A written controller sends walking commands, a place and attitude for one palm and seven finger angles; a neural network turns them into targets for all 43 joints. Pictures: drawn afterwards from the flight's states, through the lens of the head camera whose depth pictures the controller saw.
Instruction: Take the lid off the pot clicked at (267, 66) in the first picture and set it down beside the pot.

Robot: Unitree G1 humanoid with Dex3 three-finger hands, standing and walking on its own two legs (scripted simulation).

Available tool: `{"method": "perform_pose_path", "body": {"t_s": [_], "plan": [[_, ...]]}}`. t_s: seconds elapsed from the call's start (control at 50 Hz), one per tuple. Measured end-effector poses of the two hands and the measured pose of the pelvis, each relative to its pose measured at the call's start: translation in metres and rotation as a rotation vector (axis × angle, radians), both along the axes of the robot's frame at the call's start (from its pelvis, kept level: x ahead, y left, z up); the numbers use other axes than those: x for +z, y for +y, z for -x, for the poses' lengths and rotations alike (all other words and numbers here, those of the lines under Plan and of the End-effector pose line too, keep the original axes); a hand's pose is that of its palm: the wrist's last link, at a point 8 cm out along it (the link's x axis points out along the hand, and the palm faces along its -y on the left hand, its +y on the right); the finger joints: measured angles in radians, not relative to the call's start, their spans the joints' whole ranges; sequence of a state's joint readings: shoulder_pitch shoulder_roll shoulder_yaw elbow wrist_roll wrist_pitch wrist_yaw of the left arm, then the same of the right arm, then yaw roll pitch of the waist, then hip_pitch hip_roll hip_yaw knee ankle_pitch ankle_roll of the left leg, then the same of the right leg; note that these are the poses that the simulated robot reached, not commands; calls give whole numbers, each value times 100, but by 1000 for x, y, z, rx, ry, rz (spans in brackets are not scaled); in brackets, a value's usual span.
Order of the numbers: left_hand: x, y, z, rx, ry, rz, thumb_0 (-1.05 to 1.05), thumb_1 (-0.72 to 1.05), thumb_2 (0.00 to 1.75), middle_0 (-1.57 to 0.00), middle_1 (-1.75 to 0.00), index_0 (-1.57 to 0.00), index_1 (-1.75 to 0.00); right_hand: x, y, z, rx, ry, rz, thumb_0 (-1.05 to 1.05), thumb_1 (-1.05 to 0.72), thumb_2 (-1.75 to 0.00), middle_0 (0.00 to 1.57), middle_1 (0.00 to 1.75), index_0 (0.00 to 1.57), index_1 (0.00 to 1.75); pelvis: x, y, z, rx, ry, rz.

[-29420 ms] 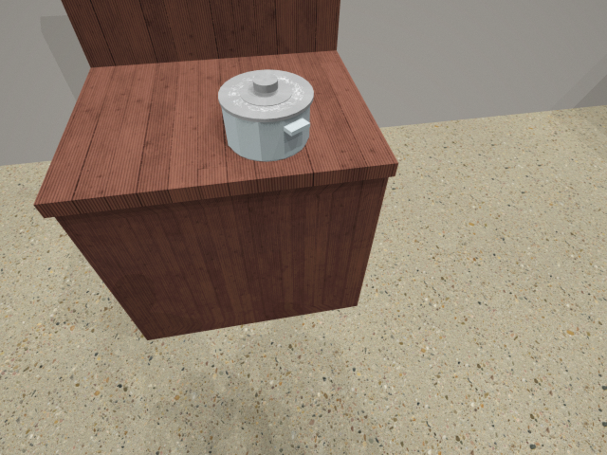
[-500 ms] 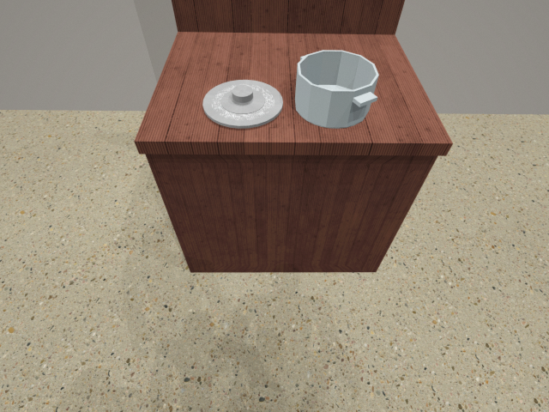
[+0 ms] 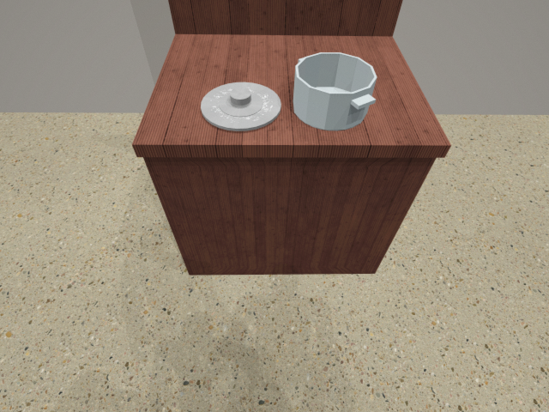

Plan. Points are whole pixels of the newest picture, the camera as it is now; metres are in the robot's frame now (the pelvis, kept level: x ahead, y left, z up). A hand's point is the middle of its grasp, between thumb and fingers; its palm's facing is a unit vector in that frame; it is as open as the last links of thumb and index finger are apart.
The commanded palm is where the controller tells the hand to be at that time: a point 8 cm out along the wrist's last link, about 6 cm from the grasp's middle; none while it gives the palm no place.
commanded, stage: let the arm hang, fingers relaxed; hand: left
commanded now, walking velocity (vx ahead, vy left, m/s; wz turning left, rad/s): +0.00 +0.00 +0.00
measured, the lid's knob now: (240, 96) +0.83 +0.12 -0.01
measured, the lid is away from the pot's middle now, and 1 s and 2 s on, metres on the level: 0.24 0.24 0.24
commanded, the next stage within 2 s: look to check the result in 0.48 s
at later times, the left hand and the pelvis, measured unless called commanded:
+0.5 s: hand out of the picture +0.01 +0.18 -0.17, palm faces +0.05 -0.98 -0.20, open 7.3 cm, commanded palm none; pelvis -0.01 +0.00 +0.00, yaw +0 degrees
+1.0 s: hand out of the picture -0.01 +0.18 -0.17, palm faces +0.05 -0.98 -0.20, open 7.3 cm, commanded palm none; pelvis -0.02 +0.00 +0.00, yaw +0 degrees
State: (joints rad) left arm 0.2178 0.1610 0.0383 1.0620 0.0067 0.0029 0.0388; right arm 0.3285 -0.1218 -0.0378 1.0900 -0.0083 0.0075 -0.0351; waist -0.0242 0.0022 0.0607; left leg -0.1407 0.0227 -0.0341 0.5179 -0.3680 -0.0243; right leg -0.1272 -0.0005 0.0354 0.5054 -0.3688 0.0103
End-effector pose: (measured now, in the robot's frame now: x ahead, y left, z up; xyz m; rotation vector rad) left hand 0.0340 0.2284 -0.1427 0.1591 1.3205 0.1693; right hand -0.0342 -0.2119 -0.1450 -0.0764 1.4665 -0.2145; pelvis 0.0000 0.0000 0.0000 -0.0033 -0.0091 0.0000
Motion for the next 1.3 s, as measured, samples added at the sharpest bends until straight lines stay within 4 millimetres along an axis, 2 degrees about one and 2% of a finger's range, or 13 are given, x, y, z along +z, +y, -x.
{"method": "perform_pose_path", "body": {"t_s": [0.16,0.4,0.72,1.3], "plan": [[0,1,4,5,-1,2,0,92,90,-20,-30,-20,-30,1,0,-5,6,-23,6,0,-91,-90,20,30,20,30,1,1,3,0,-1,0],[0,1,22,18,26,8,0,92,90,-20,-30,-20,-30,3,-3,-10,20,-43,16,0,-91,-90,20,30,20,30,2,2,7,2,-6,0],[1,-3,39,26,48,13,1,92,90,-20,-30,-20,-30,3,-2,1,24,-28,6,0,-91,-90,20,30,20,30,3,1,14,5,-10,0],[2,-3,49,32,50,13,1,92,90,-20,-30,-20,-30,3,2,10,23,-29,0,0,-91,-90,20,30,20,30,4,2,22,6,-11,-1]]}}
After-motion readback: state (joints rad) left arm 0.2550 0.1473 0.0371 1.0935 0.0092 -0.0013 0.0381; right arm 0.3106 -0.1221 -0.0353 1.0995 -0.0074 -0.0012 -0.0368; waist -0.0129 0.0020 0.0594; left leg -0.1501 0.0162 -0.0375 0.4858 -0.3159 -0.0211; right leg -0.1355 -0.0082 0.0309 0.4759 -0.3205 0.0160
